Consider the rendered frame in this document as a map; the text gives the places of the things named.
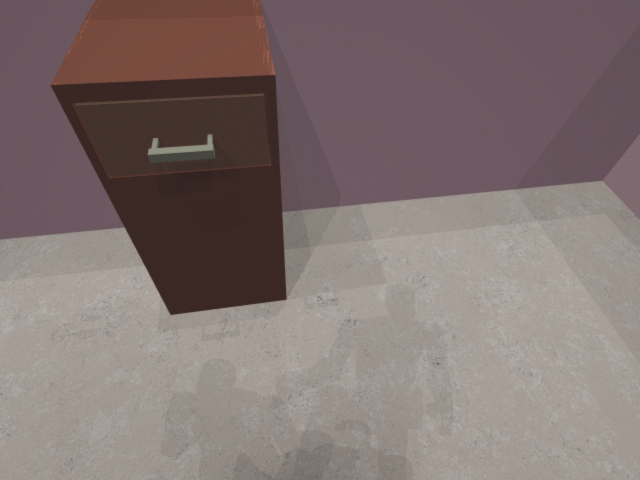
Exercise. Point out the handle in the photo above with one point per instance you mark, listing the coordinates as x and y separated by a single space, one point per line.
182 153

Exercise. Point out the drawer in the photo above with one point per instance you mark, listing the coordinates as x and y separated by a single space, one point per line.
123 131

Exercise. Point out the cabinet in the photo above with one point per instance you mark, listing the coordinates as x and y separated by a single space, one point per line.
209 238

